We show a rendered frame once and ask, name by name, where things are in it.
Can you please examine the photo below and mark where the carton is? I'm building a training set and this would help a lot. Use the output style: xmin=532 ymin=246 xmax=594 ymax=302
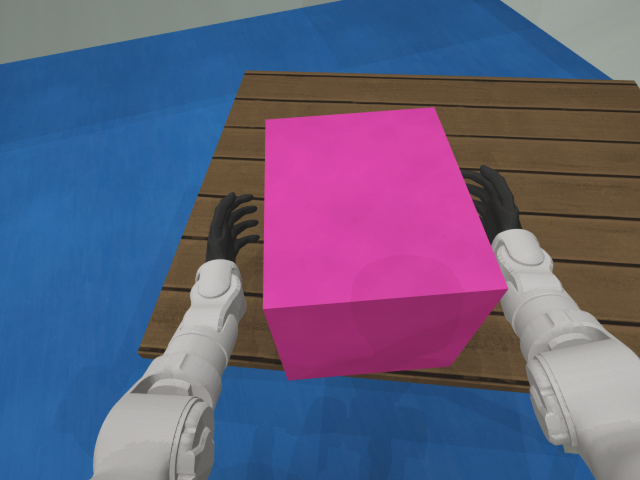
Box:
xmin=263 ymin=107 xmax=508 ymax=381

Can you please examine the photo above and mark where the left robot hand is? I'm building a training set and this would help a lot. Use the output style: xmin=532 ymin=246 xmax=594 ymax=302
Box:
xmin=205 ymin=192 xmax=260 ymax=264

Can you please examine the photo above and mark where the right robot hand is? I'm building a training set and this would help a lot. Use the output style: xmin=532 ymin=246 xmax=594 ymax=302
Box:
xmin=461 ymin=165 xmax=522 ymax=245

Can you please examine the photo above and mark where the table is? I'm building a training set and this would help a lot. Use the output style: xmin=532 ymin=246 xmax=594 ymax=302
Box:
xmin=137 ymin=70 xmax=640 ymax=454

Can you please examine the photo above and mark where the left robot upper arm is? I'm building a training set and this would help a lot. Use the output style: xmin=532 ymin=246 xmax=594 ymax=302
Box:
xmin=89 ymin=393 xmax=214 ymax=480

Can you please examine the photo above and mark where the right robot upper arm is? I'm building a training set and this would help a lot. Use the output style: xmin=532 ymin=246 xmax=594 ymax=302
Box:
xmin=526 ymin=339 xmax=640 ymax=480

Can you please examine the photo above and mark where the right robot forearm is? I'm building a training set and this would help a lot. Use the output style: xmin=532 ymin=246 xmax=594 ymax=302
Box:
xmin=491 ymin=229 xmax=640 ymax=367

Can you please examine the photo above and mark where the left robot forearm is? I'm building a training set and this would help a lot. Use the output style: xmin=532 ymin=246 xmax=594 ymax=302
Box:
xmin=93 ymin=259 xmax=247 ymax=472

